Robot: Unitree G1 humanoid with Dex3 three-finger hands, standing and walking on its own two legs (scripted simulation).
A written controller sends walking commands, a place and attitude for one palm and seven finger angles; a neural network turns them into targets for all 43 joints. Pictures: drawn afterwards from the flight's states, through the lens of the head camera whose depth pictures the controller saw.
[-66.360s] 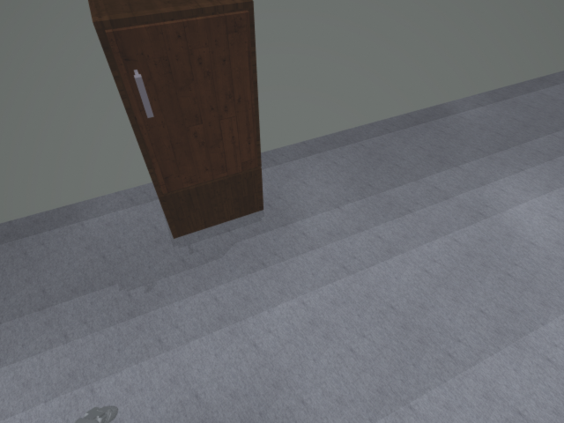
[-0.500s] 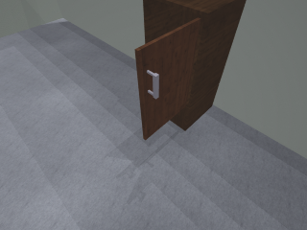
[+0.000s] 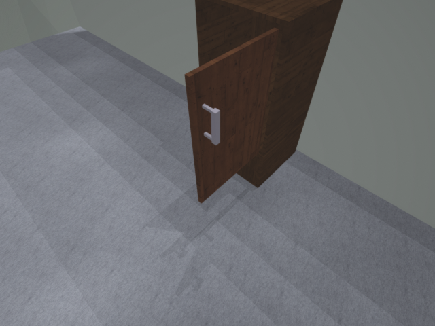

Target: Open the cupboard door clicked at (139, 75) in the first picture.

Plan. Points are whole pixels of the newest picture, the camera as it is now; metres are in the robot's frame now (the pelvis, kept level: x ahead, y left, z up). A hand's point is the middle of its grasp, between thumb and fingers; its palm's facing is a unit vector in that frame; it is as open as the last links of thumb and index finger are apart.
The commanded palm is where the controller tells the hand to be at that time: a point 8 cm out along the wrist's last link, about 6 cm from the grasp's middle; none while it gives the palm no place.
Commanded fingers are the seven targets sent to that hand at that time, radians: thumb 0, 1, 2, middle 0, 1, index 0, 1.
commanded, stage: look to check the result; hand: left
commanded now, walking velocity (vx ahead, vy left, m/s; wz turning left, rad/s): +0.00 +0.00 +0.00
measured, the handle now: (211, 124) +0.67 +0.06 -0.05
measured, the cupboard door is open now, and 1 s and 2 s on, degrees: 90 90 90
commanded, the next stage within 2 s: stand and wait in 0.56 s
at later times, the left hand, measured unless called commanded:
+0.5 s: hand out of the picture +0.02 +0.17 -0.17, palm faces +0.03 -0.98 -0.20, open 7.3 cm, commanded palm none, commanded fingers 0.00 0.90 0.90 -0.20 -0.30 -0.20 -0.30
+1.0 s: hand out of the picture +0.05 +0.18 -0.17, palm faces +0.03 -0.98 -0.21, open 7.4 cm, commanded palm none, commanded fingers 0.00 0.90 0.90 -0.20 -0.30 -0.20 -0.30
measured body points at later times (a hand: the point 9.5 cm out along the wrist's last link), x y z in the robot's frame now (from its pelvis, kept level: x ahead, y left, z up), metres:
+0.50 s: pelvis +0.02 +0.00 +0.00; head +0.04 -0.01 +0.45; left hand +0.02 +0.22 -0.16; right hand +0.00 -0.21 -0.16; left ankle -0.03 +0.11 -0.74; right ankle +0.05 -0.09 -0.74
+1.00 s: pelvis +0.03 +0.00 +0.00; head +0.05 -0.01 +0.45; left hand +0.05 +0.23 -0.15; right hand +0.01 -0.23 -0.16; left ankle -0.03 +0.11 -0.74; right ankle +0.05 -0.09 -0.74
